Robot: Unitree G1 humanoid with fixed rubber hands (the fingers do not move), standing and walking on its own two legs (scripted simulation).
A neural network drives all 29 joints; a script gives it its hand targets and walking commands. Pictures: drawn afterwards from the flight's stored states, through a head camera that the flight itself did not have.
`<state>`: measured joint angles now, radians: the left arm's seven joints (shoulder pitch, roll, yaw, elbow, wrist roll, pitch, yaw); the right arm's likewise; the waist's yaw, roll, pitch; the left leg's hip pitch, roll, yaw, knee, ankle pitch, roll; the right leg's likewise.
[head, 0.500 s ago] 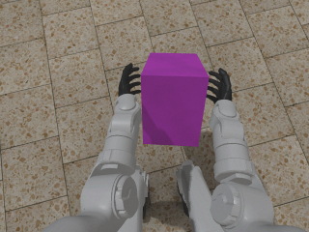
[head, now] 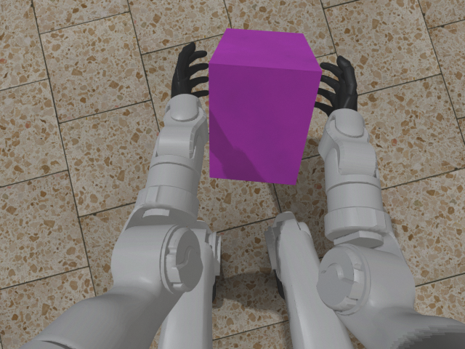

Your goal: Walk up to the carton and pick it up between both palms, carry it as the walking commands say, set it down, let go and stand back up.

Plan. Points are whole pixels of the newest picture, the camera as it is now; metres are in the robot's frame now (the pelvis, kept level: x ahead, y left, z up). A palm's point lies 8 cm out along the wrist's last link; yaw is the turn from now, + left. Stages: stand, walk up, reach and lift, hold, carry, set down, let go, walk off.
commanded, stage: set down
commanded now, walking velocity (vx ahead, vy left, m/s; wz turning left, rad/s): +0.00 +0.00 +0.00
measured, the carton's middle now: (258, 101) +0.52 -0.06 -0.21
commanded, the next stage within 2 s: none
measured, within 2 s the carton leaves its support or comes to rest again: neither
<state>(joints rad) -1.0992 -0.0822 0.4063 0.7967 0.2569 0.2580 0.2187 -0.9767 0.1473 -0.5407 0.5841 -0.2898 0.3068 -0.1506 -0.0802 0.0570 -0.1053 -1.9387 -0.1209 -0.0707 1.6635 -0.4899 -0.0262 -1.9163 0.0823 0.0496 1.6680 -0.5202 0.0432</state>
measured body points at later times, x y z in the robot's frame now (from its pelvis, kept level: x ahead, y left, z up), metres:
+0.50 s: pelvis -0.01 +0.00 -0.06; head +0.33 -0.01 +0.24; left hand +0.54 +0.07 -0.19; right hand +0.50 -0.18 -0.18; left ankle +0.10 +0.11 -0.49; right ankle +0.09 -0.12 -0.49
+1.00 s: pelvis -0.03 +0.00 -0.11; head +0.34 -0.03 +0.14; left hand +0.58 +0.06 -0.25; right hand +0.53 -0.20 -0.25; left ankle +0.10 +0.11 -0.49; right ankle +0.09 -0.12 -0.49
